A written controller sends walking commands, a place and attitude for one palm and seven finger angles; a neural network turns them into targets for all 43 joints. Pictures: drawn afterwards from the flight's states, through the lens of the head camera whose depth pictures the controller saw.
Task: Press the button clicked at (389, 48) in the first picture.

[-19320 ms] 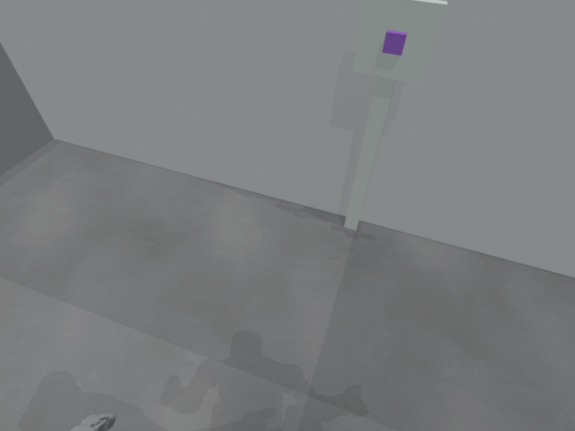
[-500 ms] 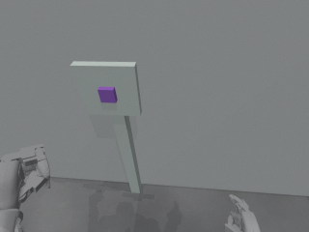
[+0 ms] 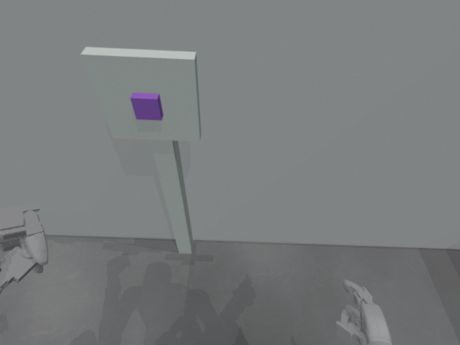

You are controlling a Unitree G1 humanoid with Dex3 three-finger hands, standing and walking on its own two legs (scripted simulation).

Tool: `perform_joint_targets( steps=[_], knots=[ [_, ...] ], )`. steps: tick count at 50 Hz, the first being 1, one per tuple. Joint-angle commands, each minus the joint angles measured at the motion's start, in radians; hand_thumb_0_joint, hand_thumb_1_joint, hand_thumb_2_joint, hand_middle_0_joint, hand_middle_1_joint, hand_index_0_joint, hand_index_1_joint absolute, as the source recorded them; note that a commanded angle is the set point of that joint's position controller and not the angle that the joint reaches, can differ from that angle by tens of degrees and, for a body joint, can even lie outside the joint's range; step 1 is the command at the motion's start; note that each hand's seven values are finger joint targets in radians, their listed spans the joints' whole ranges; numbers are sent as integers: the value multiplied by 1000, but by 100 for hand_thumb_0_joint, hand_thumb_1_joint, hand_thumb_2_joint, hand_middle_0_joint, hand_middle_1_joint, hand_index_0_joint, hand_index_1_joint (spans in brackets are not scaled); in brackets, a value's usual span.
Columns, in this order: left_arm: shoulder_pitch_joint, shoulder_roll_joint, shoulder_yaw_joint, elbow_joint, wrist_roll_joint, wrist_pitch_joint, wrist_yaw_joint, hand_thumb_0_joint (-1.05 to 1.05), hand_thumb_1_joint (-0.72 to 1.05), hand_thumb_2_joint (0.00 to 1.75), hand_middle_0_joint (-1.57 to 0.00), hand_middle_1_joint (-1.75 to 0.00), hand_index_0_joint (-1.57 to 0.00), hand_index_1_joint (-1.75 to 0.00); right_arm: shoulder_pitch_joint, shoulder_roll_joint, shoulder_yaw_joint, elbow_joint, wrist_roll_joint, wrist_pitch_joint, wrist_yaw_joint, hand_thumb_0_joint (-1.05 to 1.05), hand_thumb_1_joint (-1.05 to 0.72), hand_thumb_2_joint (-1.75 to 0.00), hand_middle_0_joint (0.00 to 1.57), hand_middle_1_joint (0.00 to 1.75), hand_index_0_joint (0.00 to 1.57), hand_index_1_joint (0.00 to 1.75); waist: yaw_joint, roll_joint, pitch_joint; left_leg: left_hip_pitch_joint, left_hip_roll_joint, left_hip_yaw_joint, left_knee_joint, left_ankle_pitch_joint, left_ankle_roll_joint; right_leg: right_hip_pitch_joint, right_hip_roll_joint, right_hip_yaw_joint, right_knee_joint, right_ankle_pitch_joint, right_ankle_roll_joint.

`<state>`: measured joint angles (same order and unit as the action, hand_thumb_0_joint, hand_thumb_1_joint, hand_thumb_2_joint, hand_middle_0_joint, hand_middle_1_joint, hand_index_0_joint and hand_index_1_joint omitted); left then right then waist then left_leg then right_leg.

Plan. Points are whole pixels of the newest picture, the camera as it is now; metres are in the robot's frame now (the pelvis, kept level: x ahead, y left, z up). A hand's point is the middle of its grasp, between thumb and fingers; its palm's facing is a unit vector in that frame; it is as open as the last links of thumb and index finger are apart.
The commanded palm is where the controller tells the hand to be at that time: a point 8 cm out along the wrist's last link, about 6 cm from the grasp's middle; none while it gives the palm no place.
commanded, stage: step back with the hand held close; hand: left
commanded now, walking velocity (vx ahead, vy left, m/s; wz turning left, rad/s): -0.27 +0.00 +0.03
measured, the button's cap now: (147, 105) +0.56 +0.22 +0.09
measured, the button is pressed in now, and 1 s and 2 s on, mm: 0 0 0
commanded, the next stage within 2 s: stop stepping back and stand still in 0.88 s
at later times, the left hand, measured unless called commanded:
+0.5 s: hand out of the picture +0.12 +0.27 +0.17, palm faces +0.40 -0.79 -0.47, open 3.1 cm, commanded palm +0.06 +0.30 +0.18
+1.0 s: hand out of the picture +0.00 +0.25 +0.17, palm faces +0.38 -0.85 -0.36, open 3.1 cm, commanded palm -0.06 +0.28 +0.18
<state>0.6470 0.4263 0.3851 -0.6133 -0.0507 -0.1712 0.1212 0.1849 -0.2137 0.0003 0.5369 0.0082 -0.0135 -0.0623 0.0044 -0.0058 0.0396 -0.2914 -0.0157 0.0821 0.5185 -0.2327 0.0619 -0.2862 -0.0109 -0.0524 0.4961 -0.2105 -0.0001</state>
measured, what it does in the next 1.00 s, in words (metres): walks backwards: right foot, then left foot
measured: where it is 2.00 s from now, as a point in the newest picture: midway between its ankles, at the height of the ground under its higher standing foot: outside the picture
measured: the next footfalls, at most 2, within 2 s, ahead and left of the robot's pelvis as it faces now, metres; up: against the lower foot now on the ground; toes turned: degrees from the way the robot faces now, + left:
right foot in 0.62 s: -0.19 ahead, -0.12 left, +0.00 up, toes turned -1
left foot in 0.92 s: -0.03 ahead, +0.07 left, +0.00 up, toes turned -3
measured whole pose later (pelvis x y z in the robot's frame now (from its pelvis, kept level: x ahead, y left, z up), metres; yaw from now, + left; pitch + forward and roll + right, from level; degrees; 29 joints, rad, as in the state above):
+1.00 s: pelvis -0.20 +0.00 -0.01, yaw -2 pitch -1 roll -2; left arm 0.51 0.40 0.39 -0.51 -0.07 -0.26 0.11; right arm 0.16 -0.23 0.01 0.61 -0.01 -0.06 -0.08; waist 0.02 -0.03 0.00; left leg -0.41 -0.02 0.01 0.48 -0.05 0.06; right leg -0.21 0.06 0.04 0.61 -0.41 0.00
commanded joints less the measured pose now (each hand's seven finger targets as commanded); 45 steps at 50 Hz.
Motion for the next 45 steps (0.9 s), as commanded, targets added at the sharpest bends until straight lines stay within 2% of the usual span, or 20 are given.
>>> perform_joint_targets(
  steps=[1, 4, 7, 10, 13, 15, 17, 19, 21, 23, 28, 31, 33, 35, 37, 39, 40, 42, 43, 45],
  knots=[
    [7, 99, 102, -169, 0, -59, 23, 0, 90, 90, -130, -150, -130, -150, -85, -136, -49, -162, 2, -64, -13, 0, -90, -90, 20, 30, 20, 30, 4, 83, -137, -176, 174, -198, -170, 80, 19, 200, -23, 89, 67, 162, -2],
    [-32, 102, 101, -188, 8, -66, 24, 0, 90, 90, -130, -150, -130, -150, -81, -142, -49, -165, 0, -73, -14, 0, -90, -90, 20, 30, 20, 30, -3, 61, -113, -257, 157, -203, -174, -112, 24, 212, -30, 120, 52, 133, -7],
    [-55, 92, 86, -196, 15, -78, 30, 0, 90, 90, -130, -150, -130, -150, -69, -137, -45, -170, 0, -82, -11, 0, -90, -90, 20, 30, 20, 30, -12, 20, -78, -266, 119, -192, -125, -282, 20, 122, -68, 177, -36, -26, -24],
    [-74, 107, 87, -204, 19, -89, 41, 0, 90, 90, -130, -150, -130, -150, -62, -131, -44, -159, -6, -87, -13, 0, -90, -90, 20, 30, 20, 30, -18, -30, -59, -184, 81, -180, -31, -292, 3, -24, -114, 233, -157, -219, -53],
    [-90, 113, 78, -234, 17, -104, 56, 0, 90, 90, -130, -150, -130, -150, -47, -131, -39, -143, -9, -93, -13, 0, -90, -90, 20, 30, 20, 30, -25, -25, -84, -53, 59, -167, 49, -230, -15, -150, -147, 216, -189, -263, -71],
    [-74, 115, 86, -229, 18, -108, 62, 0, 90, 90, -130, -150, -130, -150, -58, -132, -34, -141, -12, -95, -18, 0, -90, -90, 20, 30, 20, 30, -25, 44, -85, -98, 99, -223, -76, -238, -3, -97, -83, 148, -121, -222, -39],
    [-76, 119, 109, -251, 31, -120, 60, 0, 90, 90, -130, -150, -130, -150, -79, -151, -35, -151, -13, -109, -22, 0, -90, -90, 20, 30, 20, 30, -14, 236, -96, -351, 236, -382, -332, -411, 50, 157, 38, 61, 171, -92, 8],
    [-75, 138, 139, -232, 48, -130, 52, 0, 90, 90, -130, -150, -130, -150, -86, -133, -44, -149, -19, -121, -24, 0, -90, -90, 20, 30, 20, 30, 1, 245, -112, -463, 316, -439, -401, -471, 84, 248, 71, 68, 370, -107, 18],
    [-46, 130, 145, -228, 39, -135, 48, 0, 90, 90, -130, -150, -130, -150, -75, -126, -51, -147, -24, -130, -15, 0, -90, -90, 20, 30, 20, 30, 2, 156, -121, -359, 307, -404, -330, -307, 92, 181, 69, 86, 341, -156, 10],
    [-2, 114, 135, -199, 27, -141, 38, 0, 90, 90, -130, -150, -130, -150, -73, -125, -52, -132, -23, -143, -9, 0, -90, -90, 20, 30, 20, 30, 1, 130, -112, -276, 283, -361, -290, -220, 82, 141, 71, 75, 233, -198, 8],
    [-36, 108, 80, -243, 0, -163, 15, 0, 90, 90, -130, -150, -130, -150, -51, -133, -47, -61, -35, -163, 9, 0, -90, -90, 20, 30, 20, 30, 4, 195, -209, 100, 244, -318, -238, 232, 20, 35, 81, 42, -61, -197, -5],
    [-33, 158, 112, -282, -8, -180, 7, 0, 90, 90, -130, -150, -130, -150, -45, -126, -48, -40, -35, -158, 19, 0, -90, -90, 20, 30, 20, 30, 24, 173, -357, 387, 234, -251, -91, 751, 5, -1, 66, 55, -150, -55, 7],
    [-18, 194, 158, -307, -17, -183, 3, 0, 90, 90, -130, -150, -130, -150, -69, -123, -48, -65, -28, -146, 26, 0, -90, -90, 20, 30, 20, 30, 36, 150, -417, 442, 214, -203, -43, 807, 15, 18, 59, 52, -141, 25, 24],
    [13, 210, 196, -328, -32, -181, 3, 0, 90, 90, -130, -150, -130, -150, -84, -107, -44, -102, -14, -118, 30, 0, -90, -90, 20, 30, 20, 30, 30, 101, -462, 423, 164, -123, 14, 765, -5, 58, 26, 53, -142, 293, 43],
    [79, 226, 233, -287, -52, -176, 0, 0, 90, 90, -130, -150, -130, -150, -115, -107, -45, -143, 22, -105, 18, 0, -90, -90, 20, 30, 20, 30, 21, -97, -407, 315, 100, -72, 86, 407, -28, 11, -76, 88, -147, 467, 61],
    [128, 217, 249, -210, -64, -162, 2, 0, 90, 90, -130, -150, -130, -150, -165, -102, -34, -163, 34, -91, 0, 0, -90, -90, 20, 30, 20, 30, 22, -158, -273, 145, 35, -79, 190, 28, -49, -65, -184, 139, -173, 465, 13],
    [101, 203, 220, -185, -60, -160, -2, 0, 90, 90, -130, -150, -130, -150, -181, -98, -31, -151, 32, -88, -6, 0, -90, -90, 20, 30, 20, 30, 16, -136, -175, 73, 22, -92, 257, -40, -56, -127, -219, 181, -188, 401, -24],
    [24, 195, 182, -134, -39, -148, -2, 0, 90, 90, -130, -150, -130, -150, -172, -83, -18, -115, 4, -79, -17, 0, -90, -90, 20, 30, 20, 30, -2, -51, -54, -3, 40, -120, 244, -52, -61, -174, -235, 199, -185, 352, -65],
    [-23, 169, 141, -112, -31, -138, -6, 0, 90, 90, -130, -150, -130, -150, -161, -85, -10, -108, -9, -75, -21, 0, -90, -90, 20, 30, 20, 30, -13, -19, 5, -22, 49, -131, 145, -5, -62, -160, -199, 184, -162, 370, -62],
    [-148, 137, 77, -89, -22, -131, -10, 0, 90, 90, -130, -150, -130, -150, -143, -117, -7, -90, -11, -87, -36, 0, -90, -90, 20, 30, 20, 30, -29, 79, 59, 58, 104, -184, -116, 417, -40, -156, -36, 90, -59, 275, 10]
  ],
)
